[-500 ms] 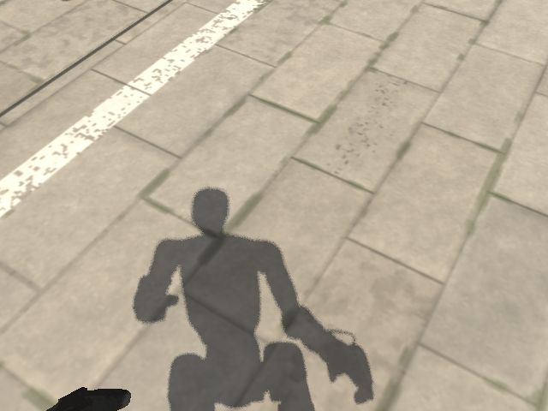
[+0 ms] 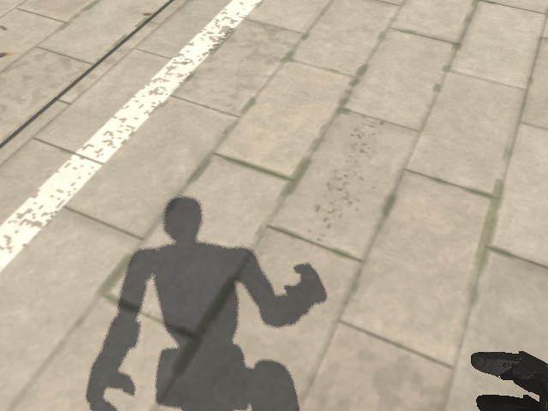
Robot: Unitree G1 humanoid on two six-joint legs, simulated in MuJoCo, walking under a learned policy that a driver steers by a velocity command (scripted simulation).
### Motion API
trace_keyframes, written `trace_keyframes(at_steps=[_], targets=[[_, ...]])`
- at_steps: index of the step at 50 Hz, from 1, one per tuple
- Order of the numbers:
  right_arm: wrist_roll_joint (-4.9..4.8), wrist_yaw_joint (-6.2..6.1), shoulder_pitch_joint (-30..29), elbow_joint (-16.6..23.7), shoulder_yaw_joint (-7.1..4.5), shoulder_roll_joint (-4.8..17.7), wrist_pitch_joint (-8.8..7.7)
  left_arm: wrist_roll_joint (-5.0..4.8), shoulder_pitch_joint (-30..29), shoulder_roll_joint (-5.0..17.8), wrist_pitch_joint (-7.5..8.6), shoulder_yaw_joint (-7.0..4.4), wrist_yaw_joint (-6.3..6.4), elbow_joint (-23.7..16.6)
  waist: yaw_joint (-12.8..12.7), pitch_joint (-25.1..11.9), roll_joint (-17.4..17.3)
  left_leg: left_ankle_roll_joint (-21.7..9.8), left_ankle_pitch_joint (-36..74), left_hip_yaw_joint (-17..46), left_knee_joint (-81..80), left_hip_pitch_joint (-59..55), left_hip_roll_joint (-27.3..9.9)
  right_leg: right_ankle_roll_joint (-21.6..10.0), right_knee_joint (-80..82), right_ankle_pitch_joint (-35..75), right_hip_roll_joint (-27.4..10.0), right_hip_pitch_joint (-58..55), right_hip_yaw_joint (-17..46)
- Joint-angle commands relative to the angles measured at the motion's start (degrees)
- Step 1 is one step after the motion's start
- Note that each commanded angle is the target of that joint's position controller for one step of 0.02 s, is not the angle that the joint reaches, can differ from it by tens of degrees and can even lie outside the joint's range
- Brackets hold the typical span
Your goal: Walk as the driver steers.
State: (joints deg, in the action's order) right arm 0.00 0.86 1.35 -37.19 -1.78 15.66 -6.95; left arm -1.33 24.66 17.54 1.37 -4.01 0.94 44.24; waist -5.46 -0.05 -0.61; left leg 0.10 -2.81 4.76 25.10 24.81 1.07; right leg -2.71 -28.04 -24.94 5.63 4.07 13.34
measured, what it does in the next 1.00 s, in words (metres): walks ahead, turning right: right foot, then left foot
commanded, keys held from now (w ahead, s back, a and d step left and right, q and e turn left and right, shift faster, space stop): w+e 0.82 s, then w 0.18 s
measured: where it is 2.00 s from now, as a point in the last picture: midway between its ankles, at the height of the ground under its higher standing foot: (473, 250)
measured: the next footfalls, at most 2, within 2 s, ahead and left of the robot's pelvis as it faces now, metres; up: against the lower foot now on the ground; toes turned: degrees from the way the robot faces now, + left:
right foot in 0.50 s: +0.39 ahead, -0.18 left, +0.00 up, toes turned -21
left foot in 0.98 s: +0.73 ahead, -0.12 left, +0.00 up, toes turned -36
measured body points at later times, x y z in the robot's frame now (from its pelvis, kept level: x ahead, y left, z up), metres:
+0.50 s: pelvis +0.26 -0.04 -0.01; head +0.29 -0.06 +0.44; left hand +0.56 +0.11 -0.07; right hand +0.17 -0.33 -0.13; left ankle +0.11 +0.13 -0.72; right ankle +0.35 -0.17 -0.73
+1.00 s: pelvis +0.54 -0.13 +0.00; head +0.56 -0.14 +0.44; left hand +0.73 +0.10 -0.11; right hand +0.60 -0.46 -0.07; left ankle +0.70 -0.09 -0.73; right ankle +0.36 -0.17 -0.72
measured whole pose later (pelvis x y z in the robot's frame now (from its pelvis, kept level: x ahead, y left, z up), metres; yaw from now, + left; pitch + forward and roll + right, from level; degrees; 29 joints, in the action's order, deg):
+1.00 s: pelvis +0.54 -0.13 +0.00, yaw -33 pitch +2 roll +0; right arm 0.5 1.7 3.2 -40.2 -1.9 16.4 -6.7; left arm -0.7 22.7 18.0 1.6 -4.3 0.6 41.5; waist -4.0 0.0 -0.6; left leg -0.5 -5.5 1.7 28.4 26.0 0.6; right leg -2.5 -30.7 -27.2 4.6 3.8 11.5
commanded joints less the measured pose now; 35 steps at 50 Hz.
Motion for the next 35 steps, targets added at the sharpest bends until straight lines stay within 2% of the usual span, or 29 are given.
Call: trace_keyframes(at_steps=[1, 2, 3, 4, 5, 7, 9, 12, 17, 19, 21, 23, 24, 25, 26, 27, 28, 29, 30, 31, 32, 33, 35], targets=[[1.2, -1.01, 19.48, -0.85, -5.73, 16.7, 0.01, -0.1, 3.27, -0.85, 1.4, 1.06, -0.15, -6.85, 8.48, -18.6, -13.58, -14.08, -12.77, 31.32, -2.94, -46.19, -23.4, 0.77, -31.83, -5.55, 0.58, 30.97, -3.34], [-0.09, -0.54, 19.98, -1.49, -5.14, 12.98, 0.45, -1.04, 3.94, 4.11, 1.59, 0.41, -0.02, -6.32, 9.01, -16.78, -14.7, -15.35, -25.83, 41.19, -6.7, -45.05, -25.79, 1.51, -41.15, -8.94, -3.77, 39.75, -3.66], [-0.22, -0.63, 17.17, -0.83, -4.04, 8.88, 0.61, -0.96, -1.45, 7.96, 1.33, -0.73, 0.02, -6.31, 10.29, -8.89, -8.3, -12.72, -26.41, 32.74, -7.96, -38.2, -22.7, 1.94, -44.09, -3.55, -6.04, 41.8, -3.55], [0.16, -0.66, 14.35, -0.74, -3.46, 7.47, 0.86, -0.36, -4.97, 8.07, 1.02, -0.98, 0.07, -6.87, 9.66, -4.35, -4.78, -10.88, -19.12, 24.36, -8.67, -31.57, -20.0, 2.45, -43.64, 0.88, -7.86, 40.6, -5.35], [0.38, -0.6, 12.42, -1.17, -2.97, 6.05, 1.03, 0.2, -6.96, 7.46, 0.92, -1.12, -0.1, -7.54, 8.71, -1.23, -4.33, -10.26, -12.79, 18.81, -10.05, -26.43, -17.64, 2.81, -41.39, 3.81, -9.23, 39.54, -5.69], [0.81, -0.69, 10.97, -2.0, -2.65, 5.09, 0.85, -0.25, -7.16, 5.4, 0.37, -1.08, -0.8, -8.22, 6.83, 0.65, -6.65, -9.54, -6.73, 11.26, -12.93, -20.38, -14.98, 3.02, -38.81, 6.76, -11.32, 35.89, -6.7], [0.39, -0.66, 11.09, -3.02, -3.05, 5.92, 0.4, -0.28, -8.11, 3.39, -0.17, -0.65, -1.16, -9.15, 6.4, 1.17, -5.97, -10.63, -2.91, 6.9, -15.1, -18.6, -15.04, 3.56, -36.58, 8.58, -12.03, 36.03, -7.68], [0.44, -0.77, 11.41, -4.51, -3.75, 8.11, 0.26, 0.1, -11.35, 2.54, -0.25, -0.23, -1.5, -10.75, 6.62, 1.75, -3.88, -11.57, 3.36, 1.62, -16.48, -19.36, -15.8, 4.35, -29.96, 14.65, -12.67, 38.0, -7.8], [-0.1, -1.05, 13.37, -6.63, -4.04, 10.38, 1.08, 0.07, -19.6, 1.34, 0.7, 0.57, -3.2, -12.9, 9.5, 3.33, -2.16, -9.38, 7.7, -7.66, -16.19, -21.38, -14.49, 2.89, -14.82, 26.72, -11.26, 34.41, -11.9], [-0.62, -1.06, 15.14, -7.71, -4.28, 11.39, 1.63, -0.09, -22.67, 1.4, 0.72, 0.63, -3.84, -14.32, 10.3, 4.25, -2.09, -8.68, 8.87, -9.22, -15.42, -24.32, -15.48, 1.82, -11.3, 25.96, -10.72, 34.28, -13.26], [-1.19, -1.1, 16.04, -8.46, -4.62, 12.39, 2.36, -0.09, -24.21, 2.15, 0.63, 0.35, -4.39, -15.62, 9.95, 4.58, -2.5, -7.72, 14.94, -10.8, -12.9, -27.76, -16.59, 0.18, -8.95, 21.94, -9.63, 33.61, -14.84], [-1.62, -1.49, 15.92, -8.49, -5.16, 14.17, 3.08, 0.31, -21.84, 4.06, 0.29, -0.65, -4.52, -15.91, 7.42, 1.8, -4.42, -6.46, 33.97, -13.19, -5.49, -29.86, -16.63, -2.19, -8.06, 15.86, -6.08, 27.3, -18.09], [-1.77, -1.76, 15.7, -8.39, -5.39, 14.94, 3.52, 0.44, -16.83, 5.91, 0.03, -1.71, -4.36, -14.97, 4.19, -1.39, -4.83, -5.68, 42.21, -14.5, 2.45, -29.44, -16.04, -3.78, -7.14, 14.21, -3.69, 20.23, -19.48], [-1.81, -2.03, 15.26, -8.1, -5.04, 14.18, 3.71, 0.24, -7.34, 8.72, -0.28, -3.47, -3.7, -12.53, -1.02, -6.25, -3.42, -3.95, 41.57, -16.11, 14.44, -23.93, -14.2, -6.03, -3.76, 17.83, -1.66, 6.28, -19.28], [0.05, -2.08, 16.92, -7.01, -3.68, 10.83, 3.33, -0.11, 1.29, 13.4, -1.04, -5.12, -2.37, -10.69, -3.72, -11.88, 4.36, -1.53, 18.47, -16.27, 32.64, -8.71, -11.44, -9.67, -3.38, 19.14, -9.98, -11.79, -5.98], [1.53, -1.04, 21.6, -3.62, -1.3, 4.04, 1.74, -0.29, -1.97, 18.28, -0.28, -5.14, -2.42, -11.93, 3.59, -18.23, 16.9, 1.2, -31.23, -8.48, 50.48, 14.52, 0.72, -20.43, 4.18, 6.96, -23.45, -27.01, 28.12], [-0.47, -0.2, 14.72, -3.43, -2.4, 9.94, 0.04, -0.1, -0.14, 12.61, 0.49, -3.76, -2.72, -12.79, -1.73, -20.86, 9.27, 0.35, -29.95, 1.31, 54.63, 19.94, -1.12, -19.54, 9.88, 1.53, -24.26, -27.35, 32.2], [-2.18, 0.14, 10.15, -1.6, -2.73, 11.16, -0.83, 0.37, -2.08, 10.49, 1.23, -2.96, -2.81, -12.01, -1.4, -12.0, 7.4, -0.59, -24.19, 0.47, 52.64, 23.25, -3.23, -17.08, 10.87, 5.67, -22.54, -20.74, 24.03], [-1.4, -0.25, 9.55, -1.76, -2.35, 10.11, -1.26, 0.28, -5.31, 9.52, 1.58, -2.63, -2.73, -12.05, 1.19, -7.34, 2.23, -0.7, -19.53, 0.27, 47.74, 20.82, -5.5, -15.44, 11.0, 11.98, -19.93, -12.27, 17.68], [-0.05, -0.64, 9.79, -2.21, -2.59, 10.12, -1.2, 0.67, -8.71, 8.3, 1.65, -2.23, -2.6, -12.58, 3.53, -4.61, 1.33, -0.11, -17.02, 0.19, 43.06, 17.15, -6.89, -14.39, 11.54, 18.89, -17.97, -5.2, 13.06], [0.33, -0.63, 11.0, -2.51, -2.82, 10.29, -0.57, 1.39, -10.67, 7.22, 1.74, -1.76, -2.38, -13.34, 5.49, -3.82, 2.45, 0.35, -15.39, 0.63, 41.22, 13.37, -7.82, -14.16, 12.77, 23.48, -16.6, -0.44, 10.52], [0.53, -0.64, 11.71, -2.62, -2.84, 9.93, 0.05, 1.47, -11.5, 7.09, 1.87, -1.7, -2.2, -13.34, 6.39, -3.49, 3.12, 1.19, -14.76, 0.36, 39.32, 11.53, -7.79, -14.54, 13.84, 26.12, -16.12, 2.45, 9.59], [1.01, -0.77, 11.32, -2.66, -2.45, 8.29, 1.06, 1.0, -11.08, 7.4, 2.15, -1.77, -1.61, -12.4, 6.85, -2.37, 2.87, 3.08, -12.76, -0.88, 34.77, 10.21, -7.29, -14.91, 14.81, 30.39, -14.93, 7.18, 5.98]])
